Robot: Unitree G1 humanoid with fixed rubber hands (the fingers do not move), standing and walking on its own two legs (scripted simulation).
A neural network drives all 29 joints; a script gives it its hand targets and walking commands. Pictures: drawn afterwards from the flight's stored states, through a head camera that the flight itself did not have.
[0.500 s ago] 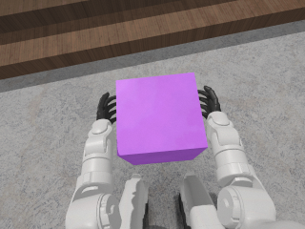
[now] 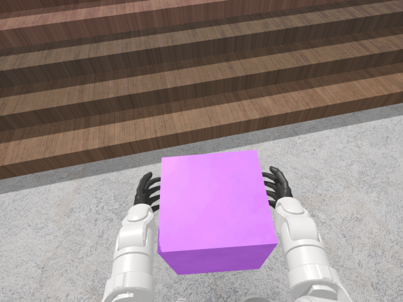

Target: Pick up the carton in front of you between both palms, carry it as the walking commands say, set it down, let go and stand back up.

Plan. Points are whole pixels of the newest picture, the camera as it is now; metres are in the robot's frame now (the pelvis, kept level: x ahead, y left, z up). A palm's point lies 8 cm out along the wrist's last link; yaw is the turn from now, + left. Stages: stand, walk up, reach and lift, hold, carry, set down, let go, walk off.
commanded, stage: reach and lift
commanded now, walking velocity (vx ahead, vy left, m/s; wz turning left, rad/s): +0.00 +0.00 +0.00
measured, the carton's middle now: (214, 217) +0.31 +0.00 -0.08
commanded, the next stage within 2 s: hold in 1.20 s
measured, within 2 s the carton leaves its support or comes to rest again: neither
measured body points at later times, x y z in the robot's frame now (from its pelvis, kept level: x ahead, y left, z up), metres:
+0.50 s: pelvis -0.01 +0.00 +0.03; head -0.03 +0.00 +0.48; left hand +0.31 +0.15 +0.05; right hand +0.31 -0.15 +0.05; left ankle +0.02 +0.12 -0.71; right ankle +0.02 -0.12 -0.71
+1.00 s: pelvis +0.01 +0.00 +0.04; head -0.01 +0.00 +0.49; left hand +0.32 +0.15 +0.06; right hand +0.31 -0.15 +0.06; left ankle +0.02 +0.12 -0.71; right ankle +0.02 -0.12 -0.71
